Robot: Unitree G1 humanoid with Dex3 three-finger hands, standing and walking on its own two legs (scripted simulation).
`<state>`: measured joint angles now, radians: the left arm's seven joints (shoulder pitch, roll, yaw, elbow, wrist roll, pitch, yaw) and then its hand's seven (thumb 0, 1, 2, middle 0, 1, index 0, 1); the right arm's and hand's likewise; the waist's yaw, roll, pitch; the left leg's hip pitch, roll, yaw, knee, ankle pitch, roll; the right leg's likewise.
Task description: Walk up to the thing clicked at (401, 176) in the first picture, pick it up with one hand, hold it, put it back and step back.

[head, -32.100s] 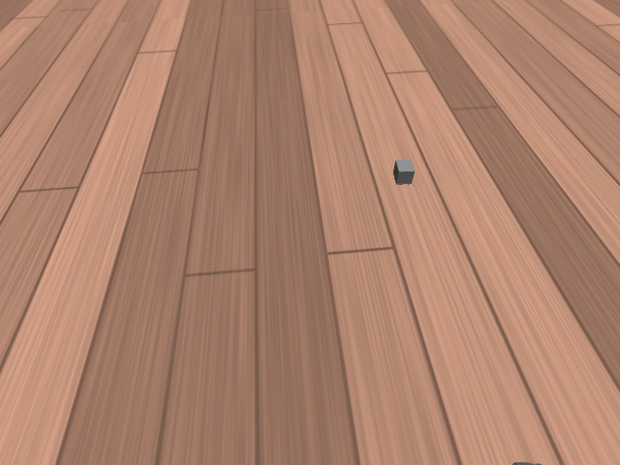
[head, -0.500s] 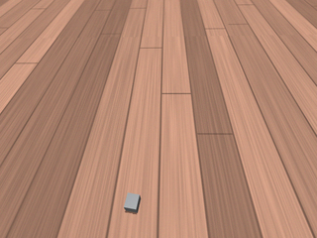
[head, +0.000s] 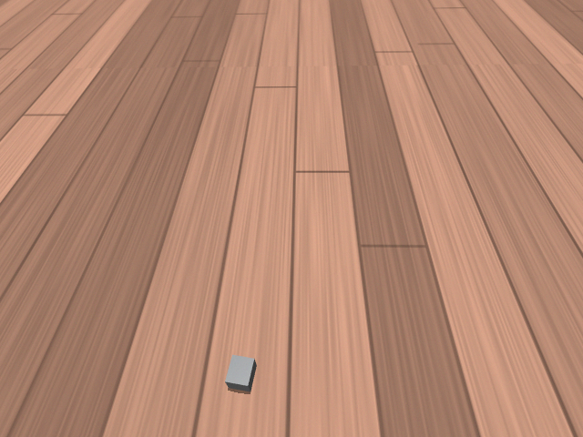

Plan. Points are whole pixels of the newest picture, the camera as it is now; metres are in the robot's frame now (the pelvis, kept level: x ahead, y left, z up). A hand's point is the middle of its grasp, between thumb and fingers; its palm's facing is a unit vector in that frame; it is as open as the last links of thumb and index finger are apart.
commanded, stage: stand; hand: left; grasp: from above
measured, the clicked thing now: (241, 373) +0.39 +0.21 -0.74
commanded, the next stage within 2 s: step back in 0.54 s
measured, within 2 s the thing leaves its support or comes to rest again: neither
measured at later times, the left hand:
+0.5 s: hand out of the picture +0.07 +0.25 -0.16, palm faces +0.02 -0.94 -0.34, open 7.3 cm
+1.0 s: hand out of the picture +0.07 +0.32 -0.18, palm faces -0.03 -0.93 -0.37, open 7.3 cm
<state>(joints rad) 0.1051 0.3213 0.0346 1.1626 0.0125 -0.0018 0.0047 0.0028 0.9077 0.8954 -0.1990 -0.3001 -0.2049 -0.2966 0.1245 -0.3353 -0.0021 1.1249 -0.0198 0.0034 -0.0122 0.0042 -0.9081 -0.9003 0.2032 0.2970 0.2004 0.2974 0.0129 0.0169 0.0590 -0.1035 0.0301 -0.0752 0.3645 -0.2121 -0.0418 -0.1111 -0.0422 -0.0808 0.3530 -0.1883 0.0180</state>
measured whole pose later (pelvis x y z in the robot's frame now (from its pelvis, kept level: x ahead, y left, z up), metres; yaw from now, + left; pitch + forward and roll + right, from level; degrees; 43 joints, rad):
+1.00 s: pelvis -0.07 +0.05 -0.02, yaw -1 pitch -1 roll -1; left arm 0.04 0.40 0.07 0.90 0.00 0.06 0.04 0.00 0.91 0.90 -0.20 -0.30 -0.20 -0.30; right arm 0.16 -0.35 -0.05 0.91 -0.04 0.04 -0.01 0.01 -0.91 -0.90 0.20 0.30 0.20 0.30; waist -0.02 -0.05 0.21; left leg -0.32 -0.03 0.00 0.62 -0.29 0.05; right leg -0.47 0.10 0.14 1.14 -0.53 -0.01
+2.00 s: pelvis -0.36 +0.03 -0.03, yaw -6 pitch -3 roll +0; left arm 0.24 0.36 0.08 0.87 0.03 0.04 -0.01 0.00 0.91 0.90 -0.20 -0.30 -0.21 -0.30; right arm 0.10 -0.41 -0.06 0.84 -0.01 0.07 -0.02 0.00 -0.91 -0.90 0.21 0.30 0.20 0.30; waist 0.03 0.04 0.16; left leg -0.52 -0.02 -0.11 0.89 -0.42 0.00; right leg -0.25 0.03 0.03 0.70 -0.40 -0.02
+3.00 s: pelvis -0.65 +0.04 -0.02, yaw -1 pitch -3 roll +2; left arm 0.24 0.40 0.07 0.94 0.03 0.01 0.00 0.00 0.91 0.90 -0.20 -0.30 -0.21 -0.30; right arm 0.27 -0.38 -0.06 0.99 -0.05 0.02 0.02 0.01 -0.91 -0.90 0.20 0.30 0.20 0.30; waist 0.02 -0.02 0.07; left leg -0.22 -0.04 -0.03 0.59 -0.32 0.01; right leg -0.32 -0.05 0.00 0.76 -0.45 -0.02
